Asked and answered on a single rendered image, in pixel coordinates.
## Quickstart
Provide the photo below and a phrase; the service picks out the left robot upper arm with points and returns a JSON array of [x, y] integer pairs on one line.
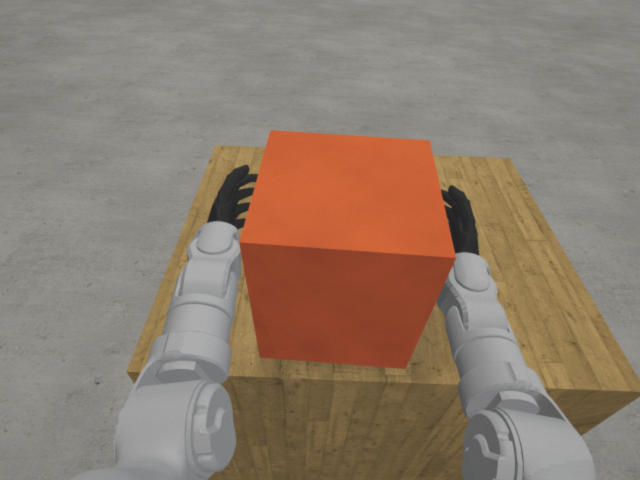
[[173, 431]]

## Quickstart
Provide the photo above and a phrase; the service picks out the pedestal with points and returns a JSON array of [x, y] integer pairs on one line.
[[302, 420]]

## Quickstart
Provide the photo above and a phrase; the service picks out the left robot hand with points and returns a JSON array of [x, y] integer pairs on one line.
[[225, 207]]

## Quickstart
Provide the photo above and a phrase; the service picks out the right robot upper arm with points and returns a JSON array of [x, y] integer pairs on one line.
[[504, 444]]

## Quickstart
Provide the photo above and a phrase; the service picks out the robot left forearm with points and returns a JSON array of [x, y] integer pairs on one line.
[[194, 341]]

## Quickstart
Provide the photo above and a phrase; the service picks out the robot right forearm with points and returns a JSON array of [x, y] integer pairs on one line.
[[491, 368]]

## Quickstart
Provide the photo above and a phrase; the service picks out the right robot hand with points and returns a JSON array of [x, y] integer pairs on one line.
[[461, 221]]

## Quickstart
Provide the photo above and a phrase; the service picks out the carton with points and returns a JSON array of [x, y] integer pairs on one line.
[[346, 247]]

